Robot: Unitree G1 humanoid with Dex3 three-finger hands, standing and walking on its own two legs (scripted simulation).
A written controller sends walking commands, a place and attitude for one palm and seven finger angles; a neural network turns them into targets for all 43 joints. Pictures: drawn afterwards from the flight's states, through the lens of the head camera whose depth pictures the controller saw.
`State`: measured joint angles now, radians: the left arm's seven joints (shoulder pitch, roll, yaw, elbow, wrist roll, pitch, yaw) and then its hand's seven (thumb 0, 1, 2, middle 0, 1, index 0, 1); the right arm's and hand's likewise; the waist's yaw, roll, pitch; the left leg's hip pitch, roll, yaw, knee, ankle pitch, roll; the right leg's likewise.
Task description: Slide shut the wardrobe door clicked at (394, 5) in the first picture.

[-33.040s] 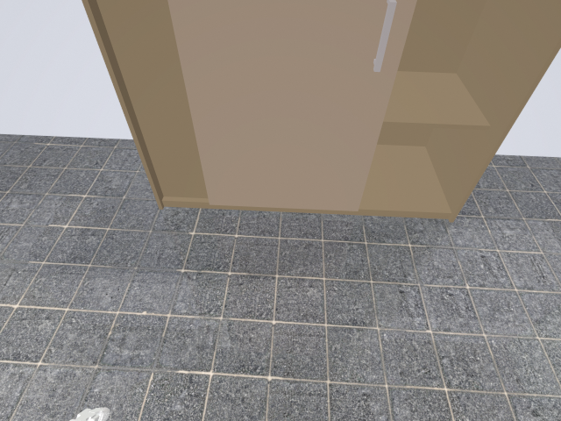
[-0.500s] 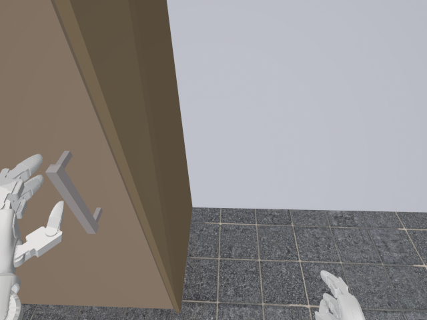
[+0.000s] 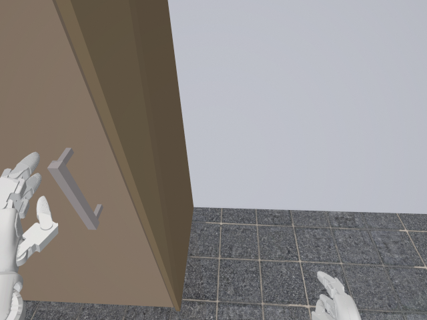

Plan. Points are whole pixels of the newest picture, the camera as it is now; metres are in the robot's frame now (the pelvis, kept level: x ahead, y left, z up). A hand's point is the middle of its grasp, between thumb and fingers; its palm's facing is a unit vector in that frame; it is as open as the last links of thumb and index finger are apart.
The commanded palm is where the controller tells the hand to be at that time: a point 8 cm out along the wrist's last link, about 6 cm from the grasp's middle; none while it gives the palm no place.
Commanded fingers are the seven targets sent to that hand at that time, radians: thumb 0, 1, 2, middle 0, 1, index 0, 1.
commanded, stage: step back with the hand held close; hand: left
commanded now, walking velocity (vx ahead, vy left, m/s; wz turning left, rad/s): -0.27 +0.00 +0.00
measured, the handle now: (81, 191) +0.31 +0.32 +0.08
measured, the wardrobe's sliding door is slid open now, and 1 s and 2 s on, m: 0.00 0.00 0.00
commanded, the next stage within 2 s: stop stepping back and stand still in 1.42 s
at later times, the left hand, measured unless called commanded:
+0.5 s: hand (15, 244) +0.15 +0.30 +0.16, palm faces +0.40 -0.78 -0.49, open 7.4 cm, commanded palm +0.09 +0.33 +0.17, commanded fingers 0.00 0.90 0.90 -0.20 -0.30 -0.20 -0.30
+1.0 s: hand out of the picture +0.09 +0.31 +0.16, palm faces +0.47 -0.77 -0.43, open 7.4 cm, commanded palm +0.03 +0.34 +0.17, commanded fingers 0.00 0.90 0.90 -0.20 -0.30 -0.20 -0.30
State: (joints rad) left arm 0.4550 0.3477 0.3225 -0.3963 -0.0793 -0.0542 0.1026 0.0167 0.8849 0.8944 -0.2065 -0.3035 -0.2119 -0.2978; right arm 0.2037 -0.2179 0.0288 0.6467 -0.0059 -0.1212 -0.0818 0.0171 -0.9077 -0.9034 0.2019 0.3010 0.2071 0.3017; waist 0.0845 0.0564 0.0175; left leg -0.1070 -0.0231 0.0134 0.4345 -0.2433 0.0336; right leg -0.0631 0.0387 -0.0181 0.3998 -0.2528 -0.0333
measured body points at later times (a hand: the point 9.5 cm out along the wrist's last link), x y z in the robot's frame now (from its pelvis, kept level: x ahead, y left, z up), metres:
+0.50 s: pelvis -0.06 +0.04 -0.01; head -0.04 +0.05 +0.44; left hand +0.13 +0.34 +0.18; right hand +0.11 -0.21 -0.08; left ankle +0.00 +0.10 -0.74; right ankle -0.02 -0.10 -0.74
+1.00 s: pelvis -0.11 +0.04 -0.02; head -0.08 +0.07 +0.43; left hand +0.06 +0.35 +0.18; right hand +0.06 -0.19 -0.09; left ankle +0.00 +0.10 -0.74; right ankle -0.09 -0.10 -0.74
